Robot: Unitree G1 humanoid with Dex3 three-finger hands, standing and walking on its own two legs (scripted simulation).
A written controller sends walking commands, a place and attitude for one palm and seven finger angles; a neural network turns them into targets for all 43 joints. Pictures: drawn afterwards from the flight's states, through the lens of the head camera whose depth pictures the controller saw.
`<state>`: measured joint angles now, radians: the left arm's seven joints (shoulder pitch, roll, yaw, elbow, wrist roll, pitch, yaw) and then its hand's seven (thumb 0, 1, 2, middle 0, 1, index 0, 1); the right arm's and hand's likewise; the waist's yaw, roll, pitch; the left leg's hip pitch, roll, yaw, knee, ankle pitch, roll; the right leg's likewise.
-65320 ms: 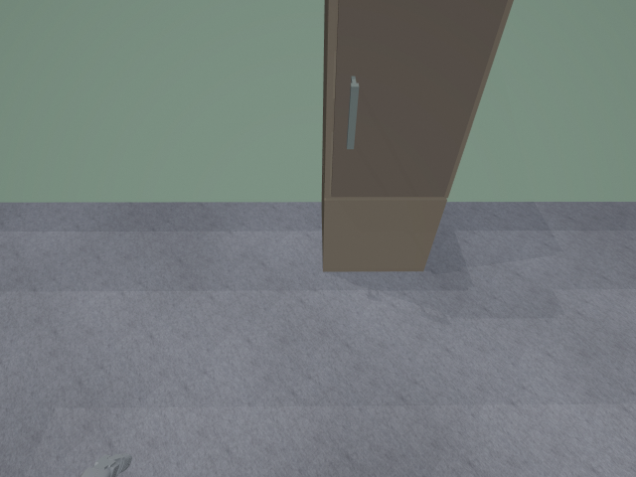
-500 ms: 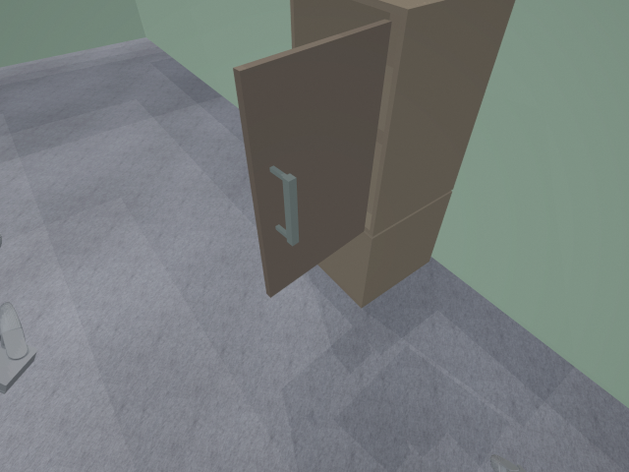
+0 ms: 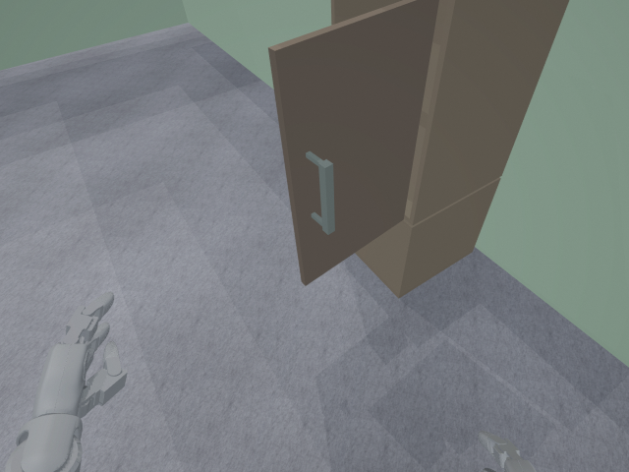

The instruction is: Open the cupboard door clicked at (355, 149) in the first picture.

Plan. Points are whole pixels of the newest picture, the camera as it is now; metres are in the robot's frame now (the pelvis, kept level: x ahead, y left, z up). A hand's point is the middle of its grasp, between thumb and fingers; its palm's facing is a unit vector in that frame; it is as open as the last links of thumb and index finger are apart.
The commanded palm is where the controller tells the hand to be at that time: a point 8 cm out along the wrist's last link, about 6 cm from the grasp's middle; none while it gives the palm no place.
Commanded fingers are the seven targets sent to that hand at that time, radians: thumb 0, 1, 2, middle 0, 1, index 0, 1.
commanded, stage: let the arm hang, fingers relaxed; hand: left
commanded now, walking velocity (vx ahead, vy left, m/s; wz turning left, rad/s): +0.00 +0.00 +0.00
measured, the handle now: (320, 194) +0.62 +0.03 -0.03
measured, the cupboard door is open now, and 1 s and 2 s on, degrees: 96 96 96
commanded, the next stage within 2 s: look to check the result in 1.00 s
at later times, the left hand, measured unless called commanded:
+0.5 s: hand out of the picture +0.01 +0.21 -0.15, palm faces +0.01 -0.96 -0.27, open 7.3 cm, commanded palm none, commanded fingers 0.00 0.90 0.90 -0.20 -0.30 -0.20 -0.30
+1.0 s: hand out of the picture -0.01 +0.18 -0.16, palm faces +0.00 -0.98 -0.20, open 7.3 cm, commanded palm none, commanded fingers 0.00 0.90 0.90 -0.20 -0.30 -0.20 -0.30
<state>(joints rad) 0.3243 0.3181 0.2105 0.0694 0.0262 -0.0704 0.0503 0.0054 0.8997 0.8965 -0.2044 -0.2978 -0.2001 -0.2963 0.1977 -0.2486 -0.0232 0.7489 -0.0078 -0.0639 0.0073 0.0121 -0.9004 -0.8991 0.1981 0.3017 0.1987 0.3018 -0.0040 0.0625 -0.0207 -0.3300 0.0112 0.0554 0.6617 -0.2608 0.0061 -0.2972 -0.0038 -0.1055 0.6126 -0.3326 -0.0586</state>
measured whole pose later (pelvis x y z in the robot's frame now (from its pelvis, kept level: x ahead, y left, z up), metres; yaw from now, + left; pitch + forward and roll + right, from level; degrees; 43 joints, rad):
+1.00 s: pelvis -0.02 +0.01 +0.02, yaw -1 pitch -2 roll +0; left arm 0.25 0.14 0.01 1.17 0.01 -0.01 0.03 0.01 0.92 0.90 -0.21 -0.30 -0.20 -0.30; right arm 0.29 -0.14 0.00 1.16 -0.02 0.00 -0.03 0.01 -0.91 -0.90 0.19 0.30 0.19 0.30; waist -0.01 0.02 0.05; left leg -0.15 0.00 0.08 0.37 -0.19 0.02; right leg -0.16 0.01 -0.08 0.39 -0.19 -0.04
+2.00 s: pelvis +0.00 +0.00 +0.02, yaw -1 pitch -2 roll +0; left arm 0.14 0.25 0.02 1.15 0.01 -0.02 0.01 0.01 0.91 0.90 -0.21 -0.30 -0.20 -0.30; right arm 0.16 -0.26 -0.01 1.15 -0.02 0.00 -0.02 0.01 -0.90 -0.90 0.20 0.30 0.20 0.30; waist -0.01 0.02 0.06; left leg -0.10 0.01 0.07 0.31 -0.18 0.00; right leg -0.11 0.02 -0.09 0.32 -0.19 -0.05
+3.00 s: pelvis +0.02 +0.00 +0.02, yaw -1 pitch -1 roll +0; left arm 0.12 0.28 0.01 1.15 0.01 -0.03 0.01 0.01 0.91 0.90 -0.21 -0.30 -0.20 -0.30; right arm 0.14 -0.29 0.00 1.14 -0.02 -0.01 -0.01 0.01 -0.90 -0.90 0.20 0.30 0.20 0.30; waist -0.01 0.02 0.05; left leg -0.07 0.02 0.07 0.27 -0.19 -0.01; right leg -0.08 0.03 -0.08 0.29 -0.20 -0.06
